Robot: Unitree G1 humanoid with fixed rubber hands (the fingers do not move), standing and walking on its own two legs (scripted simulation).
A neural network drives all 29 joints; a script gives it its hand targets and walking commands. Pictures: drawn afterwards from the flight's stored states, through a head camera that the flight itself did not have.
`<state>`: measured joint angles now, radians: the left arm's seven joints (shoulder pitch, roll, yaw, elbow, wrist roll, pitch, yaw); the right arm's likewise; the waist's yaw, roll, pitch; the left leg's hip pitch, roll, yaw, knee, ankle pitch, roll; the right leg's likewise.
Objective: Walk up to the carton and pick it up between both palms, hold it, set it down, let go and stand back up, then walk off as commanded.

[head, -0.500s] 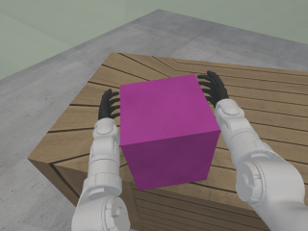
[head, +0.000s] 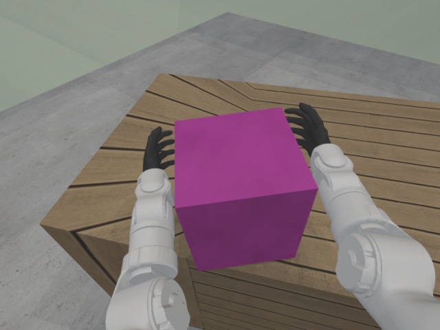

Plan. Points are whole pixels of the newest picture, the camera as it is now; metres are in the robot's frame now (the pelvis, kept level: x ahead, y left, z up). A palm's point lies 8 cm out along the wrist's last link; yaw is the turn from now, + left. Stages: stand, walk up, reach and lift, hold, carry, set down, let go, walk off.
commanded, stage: set down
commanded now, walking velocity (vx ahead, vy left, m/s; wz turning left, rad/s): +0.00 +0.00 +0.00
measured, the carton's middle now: (237, 192) +0.38 +0.06 +0.04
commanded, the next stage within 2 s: none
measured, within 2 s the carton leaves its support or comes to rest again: rests again in 0.14 s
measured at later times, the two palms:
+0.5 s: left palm (159, 168) +0.37 +0.21 +0.10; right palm (321, 148) +0.44 -0.09 +0.13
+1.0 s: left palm (162, 168) +0.37 +0.20 +0.10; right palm (324, 151) +0.44 -0.09 +0.12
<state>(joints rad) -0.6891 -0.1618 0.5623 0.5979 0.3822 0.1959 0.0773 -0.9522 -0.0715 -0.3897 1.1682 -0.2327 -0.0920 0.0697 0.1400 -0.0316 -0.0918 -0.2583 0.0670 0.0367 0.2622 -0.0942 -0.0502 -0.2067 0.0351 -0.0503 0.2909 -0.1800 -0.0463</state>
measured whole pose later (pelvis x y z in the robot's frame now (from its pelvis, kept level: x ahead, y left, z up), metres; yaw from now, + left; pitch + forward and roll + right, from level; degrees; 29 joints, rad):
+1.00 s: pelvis +0.01 +0.00 +0.00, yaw -1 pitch +5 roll +1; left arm -0.68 -0.20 0.63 0.56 0.44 0.17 0.02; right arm -0.87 -0.04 -0.42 1.04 -0.28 -0.06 0.11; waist 0.12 -0.04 -0.08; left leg -0.24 0.07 0.08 0.26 -0.10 -0.04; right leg -0.20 0.03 -0.05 0.30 -0.20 -0.04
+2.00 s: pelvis -0.02 +0.00 -0.01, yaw +1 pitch +12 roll -1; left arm -0.55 0.05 0.19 0.68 -0.02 0.02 0.15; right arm -0.86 -0.38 0.19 1.20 0.39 -0.16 0.10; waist 0.17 0.00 -0.16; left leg -0.48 0.09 0.03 0.39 -0.11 -0.05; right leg -0.40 0.05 -0.07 0.37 -0.18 -0.06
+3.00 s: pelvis -0.01 +0.00 +0.00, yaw +0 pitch +0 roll +0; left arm 0.09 0.01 0.10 0.02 0.02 0.18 0.19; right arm -0.10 -0.43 0.09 0.52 0.40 -0.15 0.18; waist 0.08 -0.04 -0.04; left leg -0.17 0.06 0.04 0.27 -0.09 -0.04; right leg -0.12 0.04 -0.03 0.31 -0.19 -0.05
